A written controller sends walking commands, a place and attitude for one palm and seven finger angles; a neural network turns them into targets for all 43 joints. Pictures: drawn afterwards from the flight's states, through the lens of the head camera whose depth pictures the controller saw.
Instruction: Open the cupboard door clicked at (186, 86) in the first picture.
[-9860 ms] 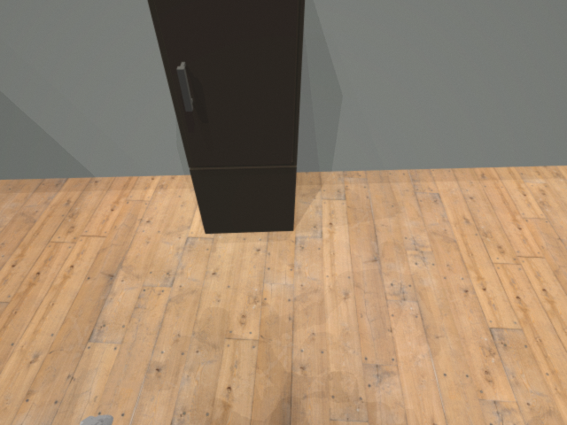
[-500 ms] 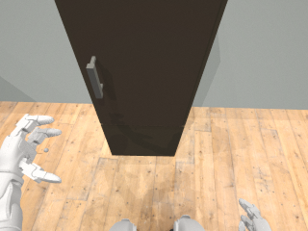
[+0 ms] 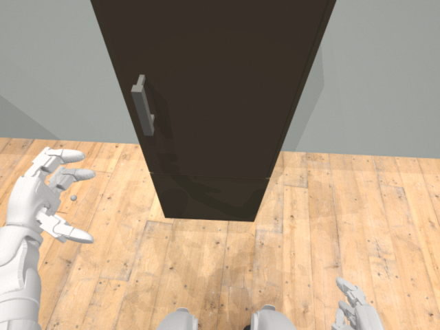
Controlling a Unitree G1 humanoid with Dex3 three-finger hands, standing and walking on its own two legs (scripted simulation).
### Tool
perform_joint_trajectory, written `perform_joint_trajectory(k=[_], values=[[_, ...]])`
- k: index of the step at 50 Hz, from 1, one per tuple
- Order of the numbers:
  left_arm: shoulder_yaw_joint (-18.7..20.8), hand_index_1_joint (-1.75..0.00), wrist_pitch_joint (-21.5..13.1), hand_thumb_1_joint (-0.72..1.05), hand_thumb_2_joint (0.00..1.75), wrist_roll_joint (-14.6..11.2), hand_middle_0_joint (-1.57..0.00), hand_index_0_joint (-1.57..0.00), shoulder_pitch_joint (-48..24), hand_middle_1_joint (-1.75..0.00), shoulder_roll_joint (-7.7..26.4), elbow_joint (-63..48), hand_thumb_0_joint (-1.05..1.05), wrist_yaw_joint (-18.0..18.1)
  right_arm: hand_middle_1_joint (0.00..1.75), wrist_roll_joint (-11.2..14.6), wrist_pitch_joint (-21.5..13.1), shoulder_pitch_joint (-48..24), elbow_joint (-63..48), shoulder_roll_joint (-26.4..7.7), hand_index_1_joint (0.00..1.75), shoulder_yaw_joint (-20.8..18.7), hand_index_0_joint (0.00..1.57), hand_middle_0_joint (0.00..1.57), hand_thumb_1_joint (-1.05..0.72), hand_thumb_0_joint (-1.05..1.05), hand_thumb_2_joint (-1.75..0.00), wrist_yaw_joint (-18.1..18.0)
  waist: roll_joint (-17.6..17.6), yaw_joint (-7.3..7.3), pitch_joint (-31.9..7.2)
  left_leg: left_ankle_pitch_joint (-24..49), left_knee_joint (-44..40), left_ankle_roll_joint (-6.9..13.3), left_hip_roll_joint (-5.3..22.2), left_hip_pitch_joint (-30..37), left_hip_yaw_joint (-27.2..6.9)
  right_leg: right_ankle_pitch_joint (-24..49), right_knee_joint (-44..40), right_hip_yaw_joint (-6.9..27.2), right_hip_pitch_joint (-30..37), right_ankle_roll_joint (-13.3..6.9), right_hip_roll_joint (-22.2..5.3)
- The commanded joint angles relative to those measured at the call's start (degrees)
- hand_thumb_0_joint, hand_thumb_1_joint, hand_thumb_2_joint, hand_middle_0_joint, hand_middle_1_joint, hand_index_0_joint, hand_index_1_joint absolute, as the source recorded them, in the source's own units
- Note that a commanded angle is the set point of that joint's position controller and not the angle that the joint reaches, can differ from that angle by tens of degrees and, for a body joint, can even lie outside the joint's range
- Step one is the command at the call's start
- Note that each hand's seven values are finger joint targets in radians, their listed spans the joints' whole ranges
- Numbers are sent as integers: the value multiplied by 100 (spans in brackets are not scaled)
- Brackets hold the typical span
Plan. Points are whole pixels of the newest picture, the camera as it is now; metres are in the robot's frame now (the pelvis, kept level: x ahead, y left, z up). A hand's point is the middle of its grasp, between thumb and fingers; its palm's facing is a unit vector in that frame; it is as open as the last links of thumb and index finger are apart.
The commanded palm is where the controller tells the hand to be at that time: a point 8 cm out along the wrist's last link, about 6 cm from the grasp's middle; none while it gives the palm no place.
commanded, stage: move the hooked fingers beside the handle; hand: left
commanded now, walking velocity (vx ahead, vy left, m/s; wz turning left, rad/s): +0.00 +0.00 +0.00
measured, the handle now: (145, 106) +0.55 +0.20 +0.04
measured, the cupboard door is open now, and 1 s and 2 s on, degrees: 0 0 0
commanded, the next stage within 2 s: none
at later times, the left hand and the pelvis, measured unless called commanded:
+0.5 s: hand (90, 163) +0.38 +0.27 +0.05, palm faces +0.01 -1.00 -0.02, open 14.0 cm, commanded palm +0.36 +0.31 +0.05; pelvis +0.00 +0.01 +0.00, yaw -2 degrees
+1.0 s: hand (100, 139) +0.45 +0.27 +0.05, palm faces +0.02 -1.00 -0.01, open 14.0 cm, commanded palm +0.43 +0.32 +0.04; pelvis +0.00 +0.01 -0.01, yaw -2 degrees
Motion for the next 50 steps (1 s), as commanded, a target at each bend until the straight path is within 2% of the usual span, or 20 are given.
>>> perform_joint_trajectory(k=[1, 4, 6, 9, 10, 12, 13, 17, 18, 20, 24, 25, 28, 30, 33, 35, 39, 43, 48, 50], values=[[583, -120, -369, -50, 30, -35, -30, -30, -1601, -120, 1752, -941, 0, 8, 30, 0, -196, 199, -656, -882, 30, -383, 20, 20, -90, 0, -90, -98, 504, -97, -1769, 1697, -1044, -122, -117, 403, -253, 866, -568, 491, 1457, -67, 216], [589, -120, -342, -50, 30, -24, -30, -30, -1781, -120, 1755, -657, 0, 37, 30, -4, -115, 241, -663, -890, 30, -369, 20, 20, -90, 0, -90, -68, 361, -114, -1728, 1839, -1039, -132, -103, 320, -265, 1011, -515, 463, 1451, -66, 242], [488, -120, -357, -50, 30, -8, -30, -30, -1836, -120, 1642, -647, 0, 64, 30, 5, -86, 269, -684, -874, 30, -388, 20, 20, -90, 0, -90, -42, 486, -123, -1785, 1814, -1054, -132, -102, 382, -240, 987, -538, 474, 1399, -54, 236], [580, -120, -375, -50, 30, 30, -30, -30, -1907, -120, 1768, -551, 0, 98, 30, -15, -17, 354, -674, -893, 30, -398, 20, 20, -90, 0, -90, -11, 469, -110, -1976, 2034, -1014, -138, -94, 392, -222, 1194, -479, 485, 1500, -53, 249], [619, -120, -361, -50, 30, 45, -30, -30, -1872, -120, 1784, -390, 0, 116, 30, -11, 19, 384, -675, -908, 30, -407, 20, 20, -90, 0, -90, -8, 245, -139, -1827, 1933, -1032, -124, -83, 275, -223, 1131, -506, 465, 1464, -43, 257], [585, -120, -377, -50, 30, 52, -30, -30, -2189, -120, 1797, -146, 0, 107, 30, -11, 72, 400, -644, -933, 30, -390, 20, 20, -90, 0, -90, -13, 218, -217, -1662, 1716, -980, -89, -96, 71, -185, 1001, -519, 514, 1392, -48, 268], [685, -120, -406, -50, 30, 106, -30, -30, -2456, -120, 1997, -112, 0, 112, 30, -7, 105, 428, -590, -957, 30, -400, 20, 20, -90, 0, -90, -22, 294, -227, -1731, 1637, -981, -91, -87, 65, -187, 932, -518, 536, 1357, -43, 260], [500, -120, -564, -50, 30, 155, -30, -30, -2820, -120, 1894, -153, 0, 88, 30, -25, 158, 523, -592, -943, 30, -423, 20, 20, -90, 0, -90, -22, 497, -262, -2044, 1882, -947, -94, -76, 331, -233, 1052, -435, 515, 1277, -70, 288], [640, -120, -588, -50, 30, 169, -30, -30, -2857, -120, 2056, -122, 0, 91, 30, -35, 185, 581, -529, -958, 30, -439, 20, 20, -90, 0, -90, -20, 507, -233, -2209, 1965, -929, -102, -65, 378, -225, 1139, -438, 535, 1341, -55, 280], [611, -120, -582, -50, 30, 217, -30, -30, -2912, -120, 2043, 200, 0, 83, 30, -27, 238, 617, -469, -960, 30, -434, 20, 20, -90, 0, -90, -12, 484, -278, -2043, 1944, -932, -111, -53, 320, -237, 1110, -437, 502, 1231, -54, 283], [582, -120, -550, -50, 30, 263, -30, -30, -2927, -120, 2020, 280, 0, 113, 30, -39, 326, 722, -468, -969, 30, -457, 20, 20, -90, 0, -90, 20, 616, -233, -2219, 2452, -932, -157, -22, 534, -286, 1337, -381, 448, 1176, -60, 290], [494, -120, -538, -50, 30, 270, -30, -30, -3081, -120, 1937, 294, 0, 143, 30, -40, 351, 706, -460, -958, 30, -456, 20, 20, -90, 0, -90, 35, 561, -294, -2139, 2270, -916, -134, -24, 482, -256, 1266, -414, 457, 1112, -40, 296], [704, -120, -540, -50, 30, 336, -30, -30, -3347, -120, 2234, 732, 0, 197, 30, -41, 444, 750, -421, -1002, 30, -440, 20, 20, -90, 0, -90, 28, 313, -328, -1951, 1877, -898, -91, -33, 118, -225, 1088, -417, 496, 1118, -41, 304], [514, -120, -606, -50, 30, 423, -30, -30, -3659, -120, 2103, 723, 0, 217, 30, -49, 477, 758, -426, -983, 30, -434, 20, 20, -90, 0, -90, 41, 604, -350, -2051, 1928, -896, -108, -39, 226, -247, 1069, -367, 477, 1012, -57, 288], [712, -120, -708, -50, 30, 475, -30, -30, -3947, -120, 2401, 869, 0, 248, 30, -74, 556, 861, -379, -1014, 30, -448, 20, 20, -90, 0, -90, 42, 513, -365, -2300, 2082, -804, -99, -23, 284, -262, 1192, -319, 500, 1053, -54, 317], [499, -120, -735, -50, 30, 536, -30, -30, -4224, -120, 2237, 1026, 0, 232, 30, -72, 593, 864, -324, -990, 30, -432, 20, 20, -90, 0, -90, 51, 734, -449, -2203, 2086, -779, -125, -4, 366, -284, 1114, -295, 472, 800, -54, 315], [745, -120, -749, -50, 30, 587, -30, -30, -4441, -120, 2598, 1430, 0, 213, 30, -100, 710, 958, -277, -1049, 30, -426, 20, 20, -90, 0, -90, 48, 521, -438, -2387, 2141, -680, -90, -7, 194, -286, 1257, -236, 502, 945, -49, 323], [589, -120, -725, -50, 30, 636, -30, -30, -4670, -120, 2494, 1624, 0, 174, 30, -104, 822, 1025, -254, -1041, 30, -428, 20, 20, -90, 0, -90, 87, 654, -516, -2329, 2314, -637, -109, 23, 311, -311, 1264, -230, 467, 692, -44, 339], [817, -120, -797, -50, 30, 690, -30, -30, -4959, -120, 2868, 1683, 0, 182, 30, -134, 931, 1134, -234, -1076, 30, -429, 20, 20, -90, 0, -90, 85, 633, -527, -2678, 2396, -551, -86, 18, 263, -325, 1393, -165, 497, 827, -36, 350], [799, -120, -770, -50, 30, 726, -30, -30, -4930, -120, 2871, 1887, 0, 168, 30, -139, 984, 1140, -212, -1073, 30, -409, 20, 20, -90, 0, -90, 104, 741, -546, -2487, 2407, -545, -97, 25, 210, -309, 1379, -177, 484, 724, -39, 349]])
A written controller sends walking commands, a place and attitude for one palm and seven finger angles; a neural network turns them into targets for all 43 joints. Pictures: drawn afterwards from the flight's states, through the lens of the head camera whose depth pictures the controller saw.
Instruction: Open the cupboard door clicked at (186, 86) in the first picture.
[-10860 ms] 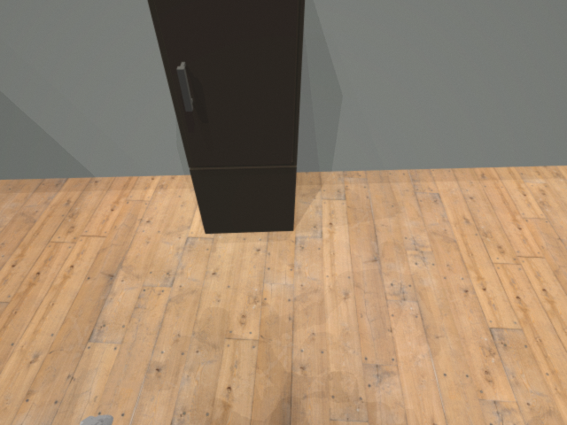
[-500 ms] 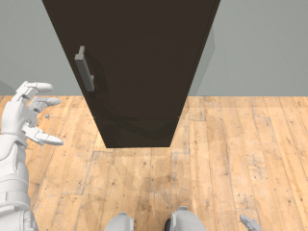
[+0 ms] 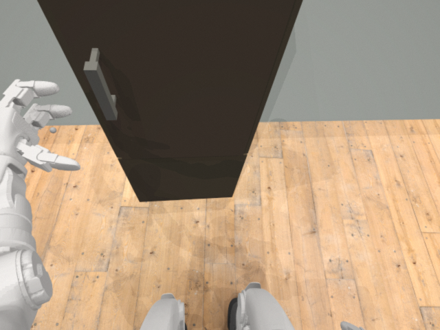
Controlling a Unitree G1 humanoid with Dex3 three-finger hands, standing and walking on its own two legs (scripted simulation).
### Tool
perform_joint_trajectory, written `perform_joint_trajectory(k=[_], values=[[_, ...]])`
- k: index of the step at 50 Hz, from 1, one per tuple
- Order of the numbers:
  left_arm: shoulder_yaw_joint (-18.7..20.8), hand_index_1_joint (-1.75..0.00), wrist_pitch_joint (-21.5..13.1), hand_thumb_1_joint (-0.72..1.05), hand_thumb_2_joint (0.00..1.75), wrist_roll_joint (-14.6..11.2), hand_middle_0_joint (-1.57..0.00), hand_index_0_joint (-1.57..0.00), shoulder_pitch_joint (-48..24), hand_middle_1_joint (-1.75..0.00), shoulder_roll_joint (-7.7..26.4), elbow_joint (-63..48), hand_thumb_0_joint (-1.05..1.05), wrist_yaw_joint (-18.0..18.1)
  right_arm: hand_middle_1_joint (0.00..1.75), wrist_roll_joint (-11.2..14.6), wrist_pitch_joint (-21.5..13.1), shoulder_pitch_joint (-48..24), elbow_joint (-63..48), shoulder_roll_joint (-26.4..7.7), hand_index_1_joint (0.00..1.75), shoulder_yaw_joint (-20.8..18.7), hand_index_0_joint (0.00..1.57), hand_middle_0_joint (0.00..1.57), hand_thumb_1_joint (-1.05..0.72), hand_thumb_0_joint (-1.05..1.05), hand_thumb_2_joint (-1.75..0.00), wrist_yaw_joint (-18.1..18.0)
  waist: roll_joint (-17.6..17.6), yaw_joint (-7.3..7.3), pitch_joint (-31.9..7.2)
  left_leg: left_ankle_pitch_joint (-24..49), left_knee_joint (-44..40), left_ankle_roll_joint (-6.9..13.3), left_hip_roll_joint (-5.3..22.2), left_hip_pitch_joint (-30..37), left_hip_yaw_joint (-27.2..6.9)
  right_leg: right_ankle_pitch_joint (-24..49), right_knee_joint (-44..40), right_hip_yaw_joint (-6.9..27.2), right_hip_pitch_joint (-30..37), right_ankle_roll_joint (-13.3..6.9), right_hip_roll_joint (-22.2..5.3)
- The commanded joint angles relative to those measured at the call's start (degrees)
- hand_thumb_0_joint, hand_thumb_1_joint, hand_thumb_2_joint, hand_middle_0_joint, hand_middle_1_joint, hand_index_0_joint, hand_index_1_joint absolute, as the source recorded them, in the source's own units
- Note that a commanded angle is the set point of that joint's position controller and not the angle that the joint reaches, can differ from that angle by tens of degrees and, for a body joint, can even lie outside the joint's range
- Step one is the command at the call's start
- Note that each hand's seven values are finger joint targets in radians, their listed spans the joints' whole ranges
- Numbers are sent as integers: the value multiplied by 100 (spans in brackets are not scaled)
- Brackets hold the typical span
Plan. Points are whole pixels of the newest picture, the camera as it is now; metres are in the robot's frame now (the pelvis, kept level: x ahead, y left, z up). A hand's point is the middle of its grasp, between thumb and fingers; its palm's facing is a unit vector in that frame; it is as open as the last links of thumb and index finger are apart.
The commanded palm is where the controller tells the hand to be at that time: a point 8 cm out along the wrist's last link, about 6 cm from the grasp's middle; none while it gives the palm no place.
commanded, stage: move the hooked fingers beside the handle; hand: left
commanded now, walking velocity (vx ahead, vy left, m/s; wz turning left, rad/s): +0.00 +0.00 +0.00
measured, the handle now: (103, 86) +0.54 +0.22 +0.05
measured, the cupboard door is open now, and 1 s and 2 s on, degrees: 0 0 0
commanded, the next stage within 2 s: slide the fingers in behind the handle in 1.18 s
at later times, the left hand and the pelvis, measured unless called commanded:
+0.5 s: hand (62, 104) +0.50 +0.28 +0.06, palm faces +0.04 -1.00 -0.01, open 14.0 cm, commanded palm +0.47 +0.32 +0.05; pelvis +0.00 +0.01 -0.01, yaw -1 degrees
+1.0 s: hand (61, 110) +0.49 +0.28 +0.05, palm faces +0.05 -1.00 -0.01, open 14.0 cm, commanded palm +0.47 +0.32 +0.05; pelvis +0.01 +0.01 +0.00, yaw -1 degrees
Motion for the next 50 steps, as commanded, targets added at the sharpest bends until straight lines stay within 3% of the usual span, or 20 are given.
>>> perform_joint_trajectory(k=[1, 2, 4, 8, 10, 12, 13, 14, 15, 18, 22, 26, 28, 32, 36, 39, 42, 46, 48, 50], values=[[371, -120, -386, -50, 30, -69, -30, -30, -2004, -120, 1973, -893, 0, -12, 30, -33, -19, 742, -414, -1069, 30, -387, 20, 20, -90, 0, -90, -78, 640, 20, -2407, 2377, -909, -156, -86, 1018, -447, 1246, -401, 339, 1717, -95, 244], [289, -120, -379, -50, 30, -60, -30, -30, -2185, -120, 1941, -799, 0, -34, 30, -34, -2, 744, -403, -1070, 30, -375, 20, 20, -90, 0, -90, -91, 665, -86, -2301, 2319, -872, -132, -87, 951, -448, 1229, -397, 345, 1605, -102, 252], [373, -120, -378, -50, 30, -16, -30, -30, -2399, -120, 2163, -724, 0, -47, 30, -38, 31, 775, -384, -1105, 30, -360, 20, 20, -90, 0, -90, -97, 766, -81, -2328, 2124, -877, -132, -96, 857, -454, 1109, -415, 379, 1629, -96, 242], [293, -120, -482, -50, 30, -5, -30, -30, -2710, -120, 2146, -1007, 0, -80, 30, -77, 86, 904, -310, -1121, 30, -388, 20, 20, -90, 0, -90, -78, 1158, -129, -2869, 2890, -785, -237, -29, 1553, -589, 1282, -311, 282, 1327, -106, 265], [201, -120, -383, -50, 30, 9, -30, -30, -2762, -120, 2055, -602, 0, -76, 30, -69, 133, 899, -266, -1138, 30, -358, 20, 20, -90, 0, -90, -70, 873, -245, -2426, 2488, -801, -204, -21, 1263, -604, 1025, -370, 255, 1147, -87, 275], [137, -120, -329, -50, 30, 50, -30, -30, -2916, -120, 2025, -535, 0, -58, 30, -77, 149, 920, -281, -1143, 30, -347, 20, 20, -90, 0, -90, -78, 1061, -266, -2394, 2374, -795, -182, -45, 1214, -597, 952, -357, 259, 1053, -114, 267], [301, -120, -297, -50, 30, 132, -30, -30, -2960, -120, 2340, -492, 0, -9, 30, -85, 186, 957, -255, -1186, 30, -336, 20, 20, -90, 0, -90, -89, 1088, -228, -2453, 2397, -810, -210, -32, 1218, -634, 926, -343, 251, 1060, -112, 259], [127, -120, -256, -50, 30, 149, -30, -30, -3110, -120, 2162, -403, 0, 18, 30, -87, 196, 968, -252, -1165, 30, -322, 20, 20, -90, 0, -90, -85, 1053, -355, -2394, 2328, -779, -185, -41, 1176, -627, 907, -355, 253, 970, -87, 260], [158, -120, -254, -50, 30, 204, -30, -30, -3200, -120, 2252, -407, 0, 54, 30, -99, 207, 996, -244, -1180, 30, -320, 20, 20, -90, 0, -90, -87, 925, -350, -2371, 2293, -769, -182, -32, 1096, -660, 883, -340, 237, 973, -87, 258], [292, -120, -332, -50, 30, 251, -30, -30, -3474, -120, 2489, -561, 0, 140, 30, -142, 237, 1086, -241, -1205, 30, -313, 20, 20, -90, 0, -90, -73, 1309, -333, -2841, 2684, -691, -262, -18, 1436, -716, 986, -248, 216, 893, -106, 269], [247, -120, -230, -50, 30, 278, -30, -30, -3108, -120, 2377, -58, 0, 140, 30, -144, 303, 1135, -317, -1204, 30, -278, 20, 20, -90, 0, -90, -45, 999, -377, -2572, 2641, -650, -198, -23, 1104, -676, 1089, -247, 220, 940, -100, 286], [464, -120, -169, -50, 30, 307, -30, -30, -2958, -120, 2698, -259, 0, 122, 30, -146, 374, 1137, -415, -1212, 30, -282, 20, 20, -90, 0, -90, -16, 964, -292, -2748, 2651, -626, -157, -22, 937, -602, 1263, -229, 262, 1220, -68, 283], [572, -120, -269, -50, 30, 274, -30, -30, -3066, -120, 2811, -655, 0, 106, 30, -154, 399, 1175, -419, -1218, 30, -311, 20, 20, -90, 0, -90, -6, 1290, -246, -3108, 3182, -599, -241, 27, 1371, -667, 1420, -162, 226, 1123, -85, 294], [514, -120, -331, -50, 30, 159, -30, -30, -2898, -120, 2538, -895, 0, 101, 30, -152, 434, 1218, -394, -1188, 30, -359, 20, 20, -90, 0, -90, 48, 1399, -240, -3213, 3616, -550, -287, 60, 1722, -696, 1515, -187, 202, 1024, -97, 338], [251, -120, -187, -50, 30, 187, -30, -30, -2908, -120, 2237, -646, 0, 108, 30, -120, 484, 1167, -315, -1150, 30, -334, 20, 20, -90, 0, -90, 41, 1120, -360, -2633, 2957, -676, -202, 39, 1373, -646, 1248, -332, 200, 984, -53, 336], [313, -120, -270, -50, 30, 190, -30, -30, -2871, -120, 2282, -931, 0, 150, 30, -137, 484, 1202, -301, -1142, 30, -369, 20, 20, -90, 0, -90, 30, 1385, -258, -3025, 3477, -665, -307, 54, 1846, -715, 1342, -301, 166, 957, -87, 339], [253, -120, -290, -50, 30, 137, -30, -30, -2877, -120, 2150, -777, 0, 179, 30, -138, 481, 1178, -274, -1128, 30, -357, 20, 20, -90, 0, -90, 21, 1160, -329, -2693, 3421, -663, -284, 50, 1675, -697, 1392, -317, 154, 953, -96, 346], [318, -120, -263, -50, 30, 194, -30, -30, -2608, -120, 2217, -701, 0, 213, 30, -134, 483, 1120, -346, -1112, 30, -359, 20, 20, -90, 0, -90, 34, 1101, -241, -2678, 3253, -696, -246, 16, 1454, -620, 1460, -322, 202, 1187, -80, 327], [235, -120, -298, -50, 30, 207, -30, -30, -2724, -120, 2171, -725, 0, 196, 30, -125, 491, 1101, -333, -1096, 30, -342, 20, 20, -90, 0, -90, 32, 1262, -253, -2651, 3423, -682, -288, 33, 1585, -639, 1477, -292, 185, 1076, -98, 328], [188, -120, -307, -50, 30, 183, -30, -30, -2845, -120, 2101, -662, 0, 207, 30, -128, 478, 1064, -336, -1101, 30, -341, 20, 20, -90, 0, -90, 29, 1054, -333, -2551, 3059, -656, -233, 20, 1395, -612, 1368, -317, 209, 1067, -72, 327]])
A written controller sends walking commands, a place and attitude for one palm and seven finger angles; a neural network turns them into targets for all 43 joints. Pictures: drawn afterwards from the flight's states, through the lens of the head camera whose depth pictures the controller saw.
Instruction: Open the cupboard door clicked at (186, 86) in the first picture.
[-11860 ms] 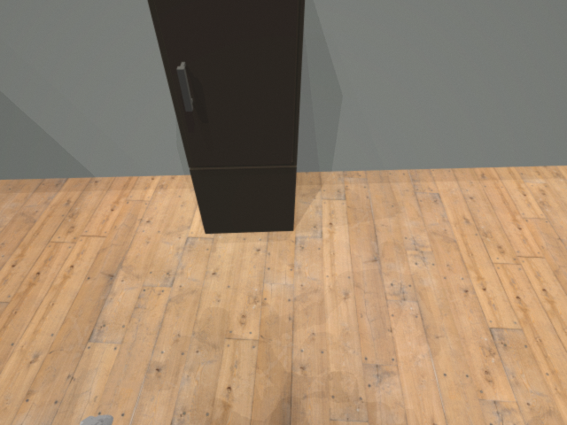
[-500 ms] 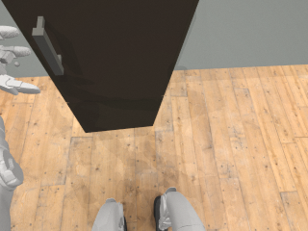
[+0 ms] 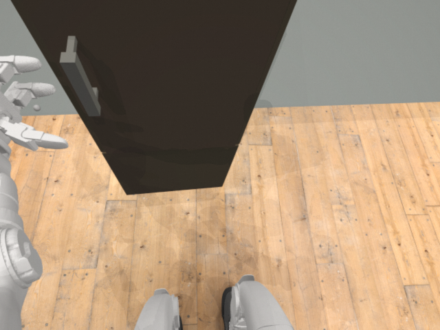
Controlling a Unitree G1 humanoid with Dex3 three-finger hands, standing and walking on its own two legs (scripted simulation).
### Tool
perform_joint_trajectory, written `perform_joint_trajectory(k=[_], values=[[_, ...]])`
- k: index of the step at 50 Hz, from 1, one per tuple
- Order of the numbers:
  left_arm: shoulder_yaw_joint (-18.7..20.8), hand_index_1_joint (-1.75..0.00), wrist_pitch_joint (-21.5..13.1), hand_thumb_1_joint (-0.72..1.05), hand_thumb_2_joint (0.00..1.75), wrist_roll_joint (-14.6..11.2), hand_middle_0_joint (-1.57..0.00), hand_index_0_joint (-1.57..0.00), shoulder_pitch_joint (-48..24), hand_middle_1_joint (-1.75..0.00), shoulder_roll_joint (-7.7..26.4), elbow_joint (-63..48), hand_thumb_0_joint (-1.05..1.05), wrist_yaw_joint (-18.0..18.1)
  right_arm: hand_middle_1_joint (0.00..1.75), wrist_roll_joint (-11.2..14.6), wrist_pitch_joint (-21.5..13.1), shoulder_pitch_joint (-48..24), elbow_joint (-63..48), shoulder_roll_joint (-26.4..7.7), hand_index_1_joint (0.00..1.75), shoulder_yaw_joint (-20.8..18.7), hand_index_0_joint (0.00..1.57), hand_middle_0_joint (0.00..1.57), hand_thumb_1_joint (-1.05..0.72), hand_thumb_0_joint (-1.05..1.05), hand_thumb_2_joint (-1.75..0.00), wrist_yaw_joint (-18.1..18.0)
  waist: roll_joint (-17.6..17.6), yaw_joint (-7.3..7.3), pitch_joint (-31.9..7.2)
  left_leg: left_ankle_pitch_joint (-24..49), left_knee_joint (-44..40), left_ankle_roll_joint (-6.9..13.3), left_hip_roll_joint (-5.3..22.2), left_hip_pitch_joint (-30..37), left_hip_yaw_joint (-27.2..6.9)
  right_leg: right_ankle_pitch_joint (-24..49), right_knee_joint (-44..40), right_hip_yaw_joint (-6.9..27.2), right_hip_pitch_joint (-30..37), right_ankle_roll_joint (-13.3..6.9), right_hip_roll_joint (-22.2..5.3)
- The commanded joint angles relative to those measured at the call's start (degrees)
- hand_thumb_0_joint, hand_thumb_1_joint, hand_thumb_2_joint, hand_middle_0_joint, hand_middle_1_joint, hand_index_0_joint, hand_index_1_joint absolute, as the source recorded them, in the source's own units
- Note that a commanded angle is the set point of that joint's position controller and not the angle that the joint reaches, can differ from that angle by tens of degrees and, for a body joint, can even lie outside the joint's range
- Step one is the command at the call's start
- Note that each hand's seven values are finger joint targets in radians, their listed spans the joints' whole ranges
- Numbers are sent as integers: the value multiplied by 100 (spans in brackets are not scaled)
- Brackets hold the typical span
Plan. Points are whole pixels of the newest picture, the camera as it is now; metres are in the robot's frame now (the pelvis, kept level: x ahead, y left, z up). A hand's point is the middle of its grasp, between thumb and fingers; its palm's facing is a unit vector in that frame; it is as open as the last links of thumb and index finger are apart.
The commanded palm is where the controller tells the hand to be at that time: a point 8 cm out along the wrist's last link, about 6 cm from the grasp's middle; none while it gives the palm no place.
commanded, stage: move the hooked fingers beside the handle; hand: left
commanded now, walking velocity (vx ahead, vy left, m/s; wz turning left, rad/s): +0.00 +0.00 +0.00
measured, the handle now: (84, 79) +0.53 +0.22 +0.06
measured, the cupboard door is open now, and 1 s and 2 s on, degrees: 0 0 0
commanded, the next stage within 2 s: slide the fingers in behind the handle in 0.18 s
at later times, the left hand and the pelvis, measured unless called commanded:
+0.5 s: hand (47, 106) +0.48 +0.27 +0.05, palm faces +0.05 -1.00 -0.01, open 14.0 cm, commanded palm +0.46 +0.30 +0.05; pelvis +0.00 +0.00 +0.00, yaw +0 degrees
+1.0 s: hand (67, 107) +0.48 +0.24 +0.05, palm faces +0.07 -1.00 -0.02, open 13.9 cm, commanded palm +0.45 +0.26 +0.05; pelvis +0.00 +0.00 +0.00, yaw +1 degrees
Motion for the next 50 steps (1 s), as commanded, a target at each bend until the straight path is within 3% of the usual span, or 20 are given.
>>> perform_joint_trajectory(k=[1, 4, 6, 8, 9, 12, 13, 15, 18, 20, 23, 25, 27, 33, 36, 38, 42, 44, 49, 50], values=[[170, -120, -422, -50, 30, -123, -30, -30, -2223, -120, 1735, -1035, 0, 18, 30, -24, -55, 958, -213, -1136, 30, -398, 20, 20, -90, 0, -90, -111, 888, -59, -2482, 2986, -822, -263, -52, 1645, -524, 1351, -287, 279, 1419, -145, 257], [193, -120, -483, -50, 30, -91, -30, -30, -2356, -120, 1817, -1099, 0, 1, 30, -35, -83, 963, -200, -1145, 30, -390, 20, 20, -90, 0, -90, -131, 1152, -35, -2760, 3151, -765, -300, -58, 1807, -555, 1375, -208, 282, 1356, -161, 246], [246, -120, -439, -50, 30, -68, -30, -30, -2267, -120, 1907, -860, 0, -3, 30, -36, -103, 938, -200, -1169, 30, -381, 20, 20, -90, 0, -90, -135, 875, -69, -2570, 2852, -748, -252, -70, 1503, -532, 1291, -221, 293, 1402, -150, 244], [201, -120, -453, -50, 30, -76, -30, -30, -2500, -120, 1937, -1000, 0, -64, 30, -35, -105, 953, -189, -1167, 30, -355, 20, 20, -90, 0, -90, -148, 1052, -99, -2800, 2995, -688, -241, -73, 1584, -528, 1441, -164, 321, 1426, -150, 239], [310, -120, -441, -50, 30, -71, -30, -30, -2316, -120, 2046, -976, 0, -78, 30, -34, -109, 961, -209, -1173, 30, -373, 20, 20, -90, 0, -90, -151, 1077, -13, -2862, 3064, -692, -256, -76, 1578, -527, 1490, -162, 325, 1517, -159, 233], [115, -120, -453, -50, 30, -126, -30, -30, -2421, -120, 1797, -1205, 0, -134, 30, -31, -97, 978, -213, -1151, 30, -368, 20, 20, -90, 0, -90, -130, 1424, -42, -3007, 3520, -660, -325, -40, 1995, -592, 1509, -113, 259, 1231, -181, 246], [281, -120, -438, -50, 30, -139, -30, -30, -2333, -120, 1972, -1232, 0, -139, 30, -37, -84, 999, -193, -1183, 30, -390, 20, 20, -90, 0, -90, -122, 1343, 18, -3119, 3589, -649, -351, -20, 2044, -610, 1509, -123, 257, 1256, -169, 253], [73, -120, -345, -50, 30, -171, -30, -30, -2292, -120, 1677, -1014, 0, -145, 30, -10, -73, 967, -187, -1148, 30, -369, 20, 20, -90, 0, -90, -112, 1022, -87, -2828, 3242, -679, -289, -29, 1779, -591, 1400, -183, 252, 1259, -132, 259], [99, -120, -335, -50, 30, -157, -30, -30, -2377, -120, 1724, -1222, 0, -78, 30, -18, -56, 1002, -181, -1164, 30, -382, 20, 20, -90, 0, -90, -115, 1208, -44, -2953, 3251, -721, -312, -32, 1891, -609, 1353, -177, 246, 1216, -154, 250], [51, -120, -318, -50, 30, -157, -30, -30, -2304, -120, 1596, -1201, 0, 0, 30, -21, -59, 1002, -179, -1147, 30, -392, 20, 20, -90, 0, -90, -103, 1026, -58, -2844, 3161, -758, -300, -35, 1839, -620, 1316, -211, 227, 1252, -145, 255], [80, -120, -406, -50, 30, -145, -30, -30, -2347, -120, 1584, -1611, 0, 126, 30, -44, -58, 1040, -190, -1121, 30, -410, 20, 20, -90, 0, -90, -75, 1410, 40, -3223, 3537, -769, -375, -29, 2224, -635, 1408, -196, 228, 1264, -172, 257], [-18, -120, -364, -50, 30, -156, -30, -30, -2104, -120, 1352, -1392, 0, 209, 30, -32, -54, 1004, -191, -1081, 30, -410, 20, 20, -90, 0, -90, -59, 1030, -5, -2929, 3373, -782, -330, -31, 1973, -589, 1427, -253, 228, 1354, -144, 262], [105, -120, -345, -50, 30, -130, -30, -30, -2059, -120, 1463, -1212, 0, 290, 30, -36, -50, 1017, -209, -1101, 30, -397, 20, 20, -90, 0, -90, -65, 875, 0, -2679, 3022, -825, -262, -63, 1643, -548, 1395, -248, 246, 1466, -169, 265], [-101, -120, -533, -50, 30, -37, -30, -30, -2144, -120, 1236, -1554, 0, 446, 30, -50, -64, 974, -249, -1038, 30, -404, 20, 20, -90, 0, -90, -33, 1219, 47, -2873, 3194, -894, -335, -61, 2016, -541, 1359, -264, 248, 1427, -171, 258], [-211, -120, -522, -50, 30, -90, -30, -30, -2235, -120, 1051, -1267, 0, 462, 30, -35, -77, 940, -171, -1058, 30, -406, 20, 20, -90, 0, -90, -54, 832, -60, -2472, 2667, -939, -277, -77, 1668, -532, 1171, -327, 260, 1429, -156, 243], [-345, -120, -555, -50, 30, -90, -30, -30, -2316, -120, 875, -1401, 0, 469, 30, -44, -87, 950, -178, -1044, 30, -409, 20, 20, -90, 0, -90, -52, 1099, -35, -2684, 2958, -939, -331, -67, 1980, -571, 1200, -299, 236, 1294, -172, 233], [-439, -120, -569, -50, 30, -56, -30, -30, -2489, -120, 722, -1271, 0, 607, 30, -62, -116, 958, -126, -1037, 30, -415, 20, 20, -90, 0, -90, -58, 928, -125, -2537, 2815, -895, -310, -87, 1851, -583, 1149, -271, 231, 1177, -171, 228], [-344, -120, -601, -50, 30, -19, -30, -30, -2546, -120, 827, -1288, 0, 683, 30, -78, -115, 982, -106, -1034, 30, -425, 20, 20, -90, 0, -90, -52, 840, -105, -2723, 2909, -872, -320, -92, 1861, -591, 1256, -243, 241, 1307, -154, 221], [-526, -120, -692, -50, 30, -27, -30, -30, -2262, -120, 517, -1639, 0, 663, 30, -78, -109, 955, -118, -970, 30, -469, 20, 20, -90, 0, -90, 4, 1158, 31, -3135, 3564, -806, -389, -76, 2256, -565, 1595, -226, 261, 1470, -171, 226], [-585, -120, -672, -50, 30, -71, -30, -30, -2228, -120, 412, -1642, 0, 666, 30, -68, -102, 941, -110, -960, 30, -472, 20, 20, -90, 0, -90, 12, 1016, -13, -3079, 3539, -821, -373, -63, 2260, -559, 1615, -252, 244, 1480, -163, 236]])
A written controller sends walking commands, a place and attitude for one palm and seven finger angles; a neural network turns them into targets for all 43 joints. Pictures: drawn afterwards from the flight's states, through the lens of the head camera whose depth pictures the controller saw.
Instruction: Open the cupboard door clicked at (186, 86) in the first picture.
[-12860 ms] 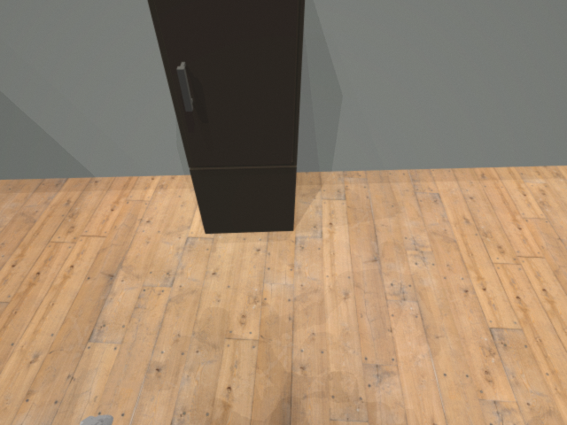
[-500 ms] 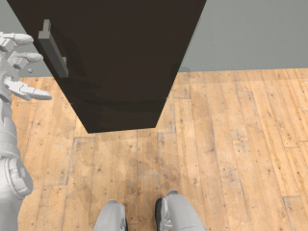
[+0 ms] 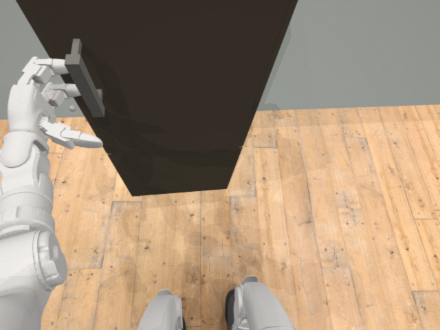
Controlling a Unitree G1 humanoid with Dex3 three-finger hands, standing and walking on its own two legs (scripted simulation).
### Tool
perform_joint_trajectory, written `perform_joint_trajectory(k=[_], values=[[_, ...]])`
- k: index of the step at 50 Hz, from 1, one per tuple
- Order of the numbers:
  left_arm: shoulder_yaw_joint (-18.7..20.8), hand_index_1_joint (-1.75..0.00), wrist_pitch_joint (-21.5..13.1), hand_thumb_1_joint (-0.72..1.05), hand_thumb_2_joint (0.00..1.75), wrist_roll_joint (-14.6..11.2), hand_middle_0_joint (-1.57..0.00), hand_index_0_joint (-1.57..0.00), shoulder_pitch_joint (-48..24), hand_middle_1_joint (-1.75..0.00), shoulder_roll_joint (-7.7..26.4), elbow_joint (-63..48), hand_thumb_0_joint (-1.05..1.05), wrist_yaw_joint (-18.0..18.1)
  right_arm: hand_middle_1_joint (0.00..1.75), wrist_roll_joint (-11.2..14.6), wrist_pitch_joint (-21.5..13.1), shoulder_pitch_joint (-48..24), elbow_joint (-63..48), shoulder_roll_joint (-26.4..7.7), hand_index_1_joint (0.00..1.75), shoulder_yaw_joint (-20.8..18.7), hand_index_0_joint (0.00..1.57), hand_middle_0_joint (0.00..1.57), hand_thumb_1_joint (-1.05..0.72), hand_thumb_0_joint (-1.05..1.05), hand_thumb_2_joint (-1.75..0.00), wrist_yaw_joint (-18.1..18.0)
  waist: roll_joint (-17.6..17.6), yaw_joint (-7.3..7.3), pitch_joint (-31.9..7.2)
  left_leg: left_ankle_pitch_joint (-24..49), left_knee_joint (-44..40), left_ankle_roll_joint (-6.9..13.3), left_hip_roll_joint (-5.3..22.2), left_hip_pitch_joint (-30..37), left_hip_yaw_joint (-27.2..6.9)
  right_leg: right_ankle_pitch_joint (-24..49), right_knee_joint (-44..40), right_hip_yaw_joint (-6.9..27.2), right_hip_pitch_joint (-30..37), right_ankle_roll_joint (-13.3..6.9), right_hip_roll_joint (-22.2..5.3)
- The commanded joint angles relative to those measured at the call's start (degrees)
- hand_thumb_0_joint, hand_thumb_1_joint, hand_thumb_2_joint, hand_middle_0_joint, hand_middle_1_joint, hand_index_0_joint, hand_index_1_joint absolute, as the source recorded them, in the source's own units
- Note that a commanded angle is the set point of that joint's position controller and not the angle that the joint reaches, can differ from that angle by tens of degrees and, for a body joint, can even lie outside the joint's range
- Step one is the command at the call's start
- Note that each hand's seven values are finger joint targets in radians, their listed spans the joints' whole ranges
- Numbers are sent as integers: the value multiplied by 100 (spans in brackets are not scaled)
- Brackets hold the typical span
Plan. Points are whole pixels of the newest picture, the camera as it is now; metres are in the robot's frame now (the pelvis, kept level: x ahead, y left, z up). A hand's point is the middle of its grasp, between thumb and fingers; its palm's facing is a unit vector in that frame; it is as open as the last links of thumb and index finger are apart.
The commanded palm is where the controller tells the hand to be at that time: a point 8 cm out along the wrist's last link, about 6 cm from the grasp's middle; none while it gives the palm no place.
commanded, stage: slide the fingers in behind the handle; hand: left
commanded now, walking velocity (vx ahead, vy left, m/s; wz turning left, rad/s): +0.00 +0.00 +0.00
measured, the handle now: (88, 80) +0.53 +0.21 +0.06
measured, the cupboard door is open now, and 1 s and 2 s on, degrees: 0 0 2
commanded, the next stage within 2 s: close the thumb around the handle in 0.88 s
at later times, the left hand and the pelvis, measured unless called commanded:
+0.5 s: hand (101, 108) +0.48 +0.19 +0.05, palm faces +0.05 -1.00 -0.03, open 14.0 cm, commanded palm +0.46 +0.23 +0.05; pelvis +0.00 -0.01 +0.00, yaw +0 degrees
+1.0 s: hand (97, 111) +0.47 +0.19 +0.06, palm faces +0.05 -1.00 -0.02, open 14.0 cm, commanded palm +0.45 +0.23 +0.05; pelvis -0.01 -0.01 +0.00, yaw +0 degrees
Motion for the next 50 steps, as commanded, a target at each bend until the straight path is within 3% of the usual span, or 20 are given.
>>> perform_joint_trajectory(k=[1, 4, 7, 10, 13, 17, 20, 23, 25, 27, 29, 32, 34, 36, 39, 42, 44, 46, 48, 50], values=[[-44, -120, -399, -50, 30, -134, -30, -30, -2097, -120, 1084, -1279, 0, -33, 30, 1, -41, 912, -279, -1036, 30, -408, 20, 20, -90, 0, -90, -58, 898, -55, -2866, 3366, -870, -328, -17, 2107, -537, 1588, -396, 239, 1525, -132, 282], [-57, -120, -317, -50, 30, -124, -30, -30, -2189, -120, 1030, -1042, 0, 105, 30, 21, -34, 870, -293, -1020, 30, -383, 20, 20, -90, 0, -90, -69, 614, -118, -2446, 2766, -931, -234, -60, 1653, -473, 1431, -429, 264, 1553, -111, 273], [222, -120, -455, -50, 30, -1, -30, -30, -2321, -120, 1432, -1288, 0, 298, 30, -21, -69, 870, -368, -1027, 30, -370, 20, 20, -90, 0, -90, -79, 703, -9, -2647, 2636, -944, -220, -109, 1566, -459, 1471, -368, 313, 1795, -144, 257], [-48, -120, -555, -50, 30, 39, -30, -30, -2305, -120, 1038, -1291, 0, 369, 30, -27, -98, 849, -342, -960, 30, -383, 20, 20, -90, 0, -90, -41, 713, -86, -2700, 2806, -901, -239, -86, 1731, -438, 1560, -363, 304, 1704, -116, 248], [-14, -120, -595, -50, 30, -9, -30, -30, -2207, -120, 1017, -1301, 0, 366, 30, -27, -115, 856, -342, -981, 30, -397, 20, 20, -90, 0, -90, -28, 757, -15, -2916, 2899, -887, -250, -87, 1801, -440, 1631, -335, 322, 1788, -128, 251], [-54, -120, -478, -50, 30, 11, -30, -30, -2089, -120, 960, -1050, 0, 390, 30, 2, -100, 841, -358, -975, 30, -382, 20, 20, -90, 0, -90, -41, 479, -50, -2508, 2498, -943, -178, -126, 1358, -364, 1587, -397, 361, 1919, -123, 235], [-35, -120, -544, -50, 30, 47, -30, -30, -2295, -120, 990, -1245, 0, 479, 30, -11, -128, 842, -352, -969, 30, -394, 20, 20, -90, 0, -90, -47, 634, -24, -2693, 2455, -948, -197, -134, 1452, -377, 1532, -370, 373, 1890, -118, 221], [-195, -120, -654, -50, 30, 23, -30, -30, -2425, -120, 738, -1402, 0, 538, 30, -38, -169, 866, -321, -945, 30, -420, 20, 20, -90, 0, -90, -23, 661, -76, -2942, 2680, -899, -221, -123, 1699, -410, 1627, -338, 353, 1838, -110, 228], [-209, -120, -640, -50, 30, 43, -30, -30, -2240, -120, 672, -1158, 0, 582, 30, -29, -169, 857, -288, -944, 30, -420, 20, 20, -90, 0, -90, -4, 525, -61, -2739, 2556, -921, -221, -125, 1596, -399, 1535, -369, 343, 1816, -112, 229], [2, -120, -640, -50, 30, 88, -30, -30, -2187, -120, 964, -1190, 0, 620, 30, -40, -163, 878, -316, -981, 30, -417, 20, 20, -90, 0, -90, -16, 466, -11, -2768, 2501, -905, -178, -148, 1425, -351, 1627, -354, 386, 1976, -120, 221], [-72, -120, -643, -50, 30, 134, -30, -30, -2249, -120, 931, -1247, 0, 605, 30, -32, -165, 852, -317, -940, 30, -403, 20, 20, -90, 0, -90, -13, 602, -8, -2791, 2432, -912, -170, -169, 1354, -305, 1681, -370, 438, 2087, -105, 205], [51, -120, -647, -50, 30, 43, -30, -30, -2100, -120, 1015, -1201, 0, 542, 30, -26, -172, 855, -361, -960, 30, -398, 20, 20, -90, 0, -90, -35, 319, 6, -2727, 2379, -927, -129, -175, 1199, -289, 1772, -405, 465, 2293, -116, 220], [53, -120, -650, -50, 30, 14, -30, -30, -2066, -120, 1004, -1196, 0, 478, 30, -8, -177, 836, -355, -942, 30, -392, 20, 20, -90, 0, -90, -44, 519, 58, -2807, 2345, -943, -150, -184, 1235, -258, 1743, -404, 477, 2304, -116, 208], [-16, -120, -602, -50, 30, -8, -30, -30, -2126, -120, 946, -1043, 0, 433, 30, 9, -191, 807, -327, -952, 30, -388, 20, 20, -90, 0, -90, -63, 285, -47, -2529, 2059, -948, -120, -184, 1025, -243, 1570, -467, 494, 2237, -90, 202], [-34, -120, -660, -50, 30, -4, -30, -30, -2276, -120, 968, -1250, 0, 411, 30, -5, -220, 812, -325, -964, 30, -400, 20, 20, -90, 0, -90, -74, 607, 1, -2777, 2201, -947, -150, -182, 1296, -288, 1558, -410, 472, 2125, -114, 198], [-305, -120, -675, -50, 30, -37, -30, -30, -2325, -120, 605, -1195, 0, 413, 30, -16, -245, 830, -307, -961, 30, -412, 20, 20, -90, 0, -90, -49, 640, -86, -2678, 2341, -946, -177, -158, 1552, -363, 1457, -400, 382, 1810, -133, 222], [-52, -120, -656, -50, 30, -34, -30, -30, -2301, -120, 941, -1083, 0, 451, 30, -7, -242, 823, -264, -1003, 30, -405, 20, 20, -90, 0, -90, -65, 480, -57, -2659, 2187, -927, -164, -163, 1312, -339, 1434, -417, 429, 1938, -106, 208], [-115, -120, -641, -50, 30, 2, -30, -30, -2412, -120, 904, -1088, 0, 439, 30, -2, -256, 799, -270, -983, 30, -390, 20, 20, -90, 0, -90, -68, 444, -88, -2557, 2006, -943, -138, -181, 1162, -318, 1367, -436, 449, 1991, -104, 201], [-32, -120, -689, -50, 30, 40, -30, -30, -2323, -120, 1011, -1230, 0, 446, 30, -22, -253, 817, -301, -995, 30, -404, 20, 20, -90, 0, -90, -68, 767, 21, -2883, 2394, -931, -192, -171, 1524, -370, 1515, -344, 410, 1921, -137, 203], [-170, -121, -673, -44, 32, 0, -30, -30, -2377, -121, 783, -1225, 0, 457, 30, -24, -250, 812, -282, -974, 30, -410, 20, 20, -90, 0, -90, -46, 621, -51, -2802, 2448, -911, -203, -145, 1572, -389, 1498, -361, 371, 1822, -114, 216]])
